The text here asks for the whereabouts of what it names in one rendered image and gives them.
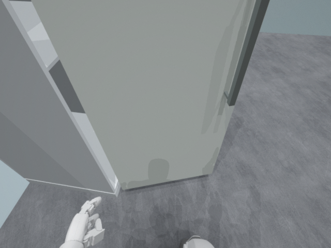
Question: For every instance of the robot left hand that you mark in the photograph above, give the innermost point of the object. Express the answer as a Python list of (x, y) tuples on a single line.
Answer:
[(80, 227)]

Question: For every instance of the robot right shin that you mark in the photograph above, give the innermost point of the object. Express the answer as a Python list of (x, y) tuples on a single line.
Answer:
[(194, 237)]

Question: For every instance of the handle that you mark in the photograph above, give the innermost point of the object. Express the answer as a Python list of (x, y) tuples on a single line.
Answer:
[(248, 46)]

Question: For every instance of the fridge door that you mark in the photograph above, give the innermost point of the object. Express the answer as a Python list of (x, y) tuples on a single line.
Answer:
[(151, 76)]

